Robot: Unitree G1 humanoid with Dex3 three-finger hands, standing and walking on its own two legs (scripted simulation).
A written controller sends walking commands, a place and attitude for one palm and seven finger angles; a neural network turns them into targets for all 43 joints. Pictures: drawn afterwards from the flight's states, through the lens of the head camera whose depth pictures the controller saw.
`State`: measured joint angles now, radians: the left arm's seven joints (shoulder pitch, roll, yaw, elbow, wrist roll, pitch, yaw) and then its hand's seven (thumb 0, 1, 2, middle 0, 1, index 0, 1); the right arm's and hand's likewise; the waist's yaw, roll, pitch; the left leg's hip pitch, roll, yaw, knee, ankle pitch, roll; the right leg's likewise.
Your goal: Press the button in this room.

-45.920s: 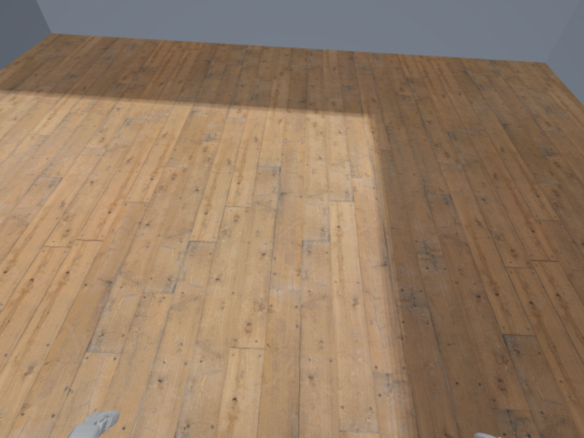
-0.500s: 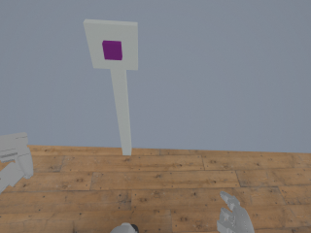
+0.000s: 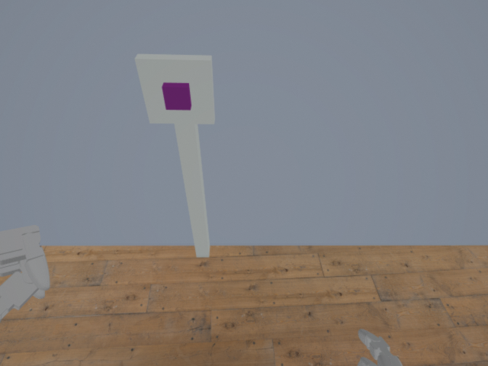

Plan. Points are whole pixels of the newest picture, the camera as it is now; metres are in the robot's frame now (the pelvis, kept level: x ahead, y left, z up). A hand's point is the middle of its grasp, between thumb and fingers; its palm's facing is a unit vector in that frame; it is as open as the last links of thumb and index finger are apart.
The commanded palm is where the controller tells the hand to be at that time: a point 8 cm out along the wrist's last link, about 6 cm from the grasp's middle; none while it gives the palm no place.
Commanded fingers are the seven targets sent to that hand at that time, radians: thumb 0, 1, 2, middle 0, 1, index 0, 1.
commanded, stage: let the arm hang, fingers relaxed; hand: left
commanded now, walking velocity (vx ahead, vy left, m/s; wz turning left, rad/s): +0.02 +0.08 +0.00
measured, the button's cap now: (177, 95) +0.72 +0.21 +0.09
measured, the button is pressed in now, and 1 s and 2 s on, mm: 0 0 0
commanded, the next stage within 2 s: stand and wait in 1.20 s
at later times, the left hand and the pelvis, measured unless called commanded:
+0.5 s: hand out of the picture +0.03 +0.21 -0.17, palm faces +0.12 -0.96 -0.24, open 3.8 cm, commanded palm none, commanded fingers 0.00 0.90 0.90 -0.53 -0.66 -0.53 -0.66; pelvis +0.01 +0.01 -0.01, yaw +4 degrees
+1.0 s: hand out of the picture -0.03 +0.20 -0.17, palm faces +0.08 -0.98 -0.19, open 7.3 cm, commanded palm none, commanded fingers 0.00 0.90 0.90 -0.20 -0.30 -0.20 -0.30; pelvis -0.01 +0.03 +0.01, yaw +3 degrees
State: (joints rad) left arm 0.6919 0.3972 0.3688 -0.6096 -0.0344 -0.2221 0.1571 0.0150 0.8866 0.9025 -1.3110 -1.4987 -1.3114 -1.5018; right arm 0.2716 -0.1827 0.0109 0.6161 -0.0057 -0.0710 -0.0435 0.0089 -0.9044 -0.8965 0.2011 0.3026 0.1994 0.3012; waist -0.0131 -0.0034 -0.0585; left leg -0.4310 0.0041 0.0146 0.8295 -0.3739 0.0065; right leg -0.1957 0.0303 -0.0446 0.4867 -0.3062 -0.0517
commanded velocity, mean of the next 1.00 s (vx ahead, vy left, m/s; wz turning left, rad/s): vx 0.00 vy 0.00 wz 0.00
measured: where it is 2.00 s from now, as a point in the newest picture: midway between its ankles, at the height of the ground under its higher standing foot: outside the picture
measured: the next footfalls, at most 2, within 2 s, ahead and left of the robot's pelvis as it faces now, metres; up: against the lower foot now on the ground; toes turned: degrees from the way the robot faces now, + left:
none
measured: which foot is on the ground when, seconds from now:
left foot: down 0.00-1.00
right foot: down 0.00-1.00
